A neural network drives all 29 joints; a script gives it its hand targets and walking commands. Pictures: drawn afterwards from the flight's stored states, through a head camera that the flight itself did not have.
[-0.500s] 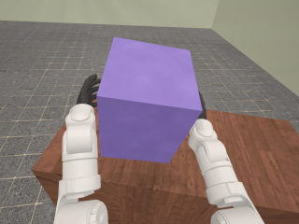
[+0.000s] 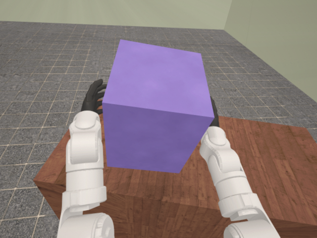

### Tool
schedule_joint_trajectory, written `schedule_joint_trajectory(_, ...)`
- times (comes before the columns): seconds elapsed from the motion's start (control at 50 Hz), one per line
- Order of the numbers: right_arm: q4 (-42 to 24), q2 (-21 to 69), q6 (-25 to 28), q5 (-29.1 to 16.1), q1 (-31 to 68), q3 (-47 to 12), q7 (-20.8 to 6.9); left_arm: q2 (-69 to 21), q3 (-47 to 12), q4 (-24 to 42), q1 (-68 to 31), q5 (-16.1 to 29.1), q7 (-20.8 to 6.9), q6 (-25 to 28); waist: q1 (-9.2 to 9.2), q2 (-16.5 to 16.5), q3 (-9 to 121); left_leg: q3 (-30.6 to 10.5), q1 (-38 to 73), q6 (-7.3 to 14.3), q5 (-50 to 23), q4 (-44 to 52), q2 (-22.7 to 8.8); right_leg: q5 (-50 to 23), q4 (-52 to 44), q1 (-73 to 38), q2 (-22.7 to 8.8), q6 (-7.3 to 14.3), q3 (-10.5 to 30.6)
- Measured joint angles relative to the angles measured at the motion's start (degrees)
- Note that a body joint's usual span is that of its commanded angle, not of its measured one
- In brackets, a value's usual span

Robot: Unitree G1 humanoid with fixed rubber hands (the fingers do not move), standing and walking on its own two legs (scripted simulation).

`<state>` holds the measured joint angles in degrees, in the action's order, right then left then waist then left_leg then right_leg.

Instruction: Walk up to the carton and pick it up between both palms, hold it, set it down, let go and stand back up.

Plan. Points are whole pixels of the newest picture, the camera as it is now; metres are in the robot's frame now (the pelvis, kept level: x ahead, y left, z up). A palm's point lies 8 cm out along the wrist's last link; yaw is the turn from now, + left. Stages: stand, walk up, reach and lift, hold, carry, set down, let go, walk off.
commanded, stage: hold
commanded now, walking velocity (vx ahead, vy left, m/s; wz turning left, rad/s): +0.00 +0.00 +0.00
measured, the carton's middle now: (152, 112) +0.39 +0.01 +0.16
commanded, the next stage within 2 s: none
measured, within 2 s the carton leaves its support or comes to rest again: neither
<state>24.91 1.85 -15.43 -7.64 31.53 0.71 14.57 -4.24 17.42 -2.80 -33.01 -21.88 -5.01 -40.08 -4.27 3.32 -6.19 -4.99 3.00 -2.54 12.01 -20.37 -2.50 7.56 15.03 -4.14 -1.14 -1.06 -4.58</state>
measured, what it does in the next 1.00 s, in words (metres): stands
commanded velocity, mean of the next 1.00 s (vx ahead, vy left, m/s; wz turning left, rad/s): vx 0.00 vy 0.00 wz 0.00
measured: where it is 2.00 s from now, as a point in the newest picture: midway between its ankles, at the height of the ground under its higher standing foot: outside the picture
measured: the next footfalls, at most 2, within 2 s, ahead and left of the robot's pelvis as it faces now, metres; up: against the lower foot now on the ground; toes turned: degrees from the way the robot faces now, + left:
none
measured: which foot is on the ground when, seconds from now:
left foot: down 0.00-1.00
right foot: down 0.00-1.00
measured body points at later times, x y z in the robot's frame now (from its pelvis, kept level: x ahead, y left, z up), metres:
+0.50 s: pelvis +0.00 +0.00 +0.00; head -0.04 +0.03 +0.45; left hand +0.37 +0.16 +0.20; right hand +0.37 -0.13 +0.17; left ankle +0.01 +0.15 -0.75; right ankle +0.02 -0.13 -0.75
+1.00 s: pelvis +0.00 +0.00 +0.00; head -0.04 +0.03 +0.45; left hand +0.37 +0.16 +0.19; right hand +0.37 -0.14 +0.17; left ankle +0.01 +0.15 -0.75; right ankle +0.02 -0.13 -0.75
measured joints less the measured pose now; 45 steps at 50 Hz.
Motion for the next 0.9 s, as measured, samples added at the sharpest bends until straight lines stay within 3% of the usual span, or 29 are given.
schedule_joint_trajectory(0.3,1.0,-0.9,-0.4,-0.6,2.4,0.0,-0.1,0.4,0.3,-1.1,-1.3,0.6,0.8,0.4,0.77,-0.4,0.9,0.8,-0.4,0.1,0.1,0.0,-0.1,0.3,0.8,1.1,0.0,0.0,0.8)
schedule_joint_trajectory(0.54,0.9,-1.1,-1.1,-1.7,2.3,-1.1,0.4,0.2,0.8,-0.2,-0.4,0.1,0.2,-0.3,0.08,-0.5,0.9,0.6,0.6,0.0,0.6,-0.1,-0.1,0.3,0.0,-0.4,0.1,-0.1,0.6)
schedule_joint_trajectory(0.9,0.4,-1.1,-1.0,-1.4,2.0,-0.6,0.1,0.2,0.2,-0.1,-0.4,0.6,0.7,-0.3,0.45,-0.6,0.8,0.9,0.0,0.1,0.4,-0.1,-0.1,0.2,0.3,0.5,0.0,-0.1,0.8)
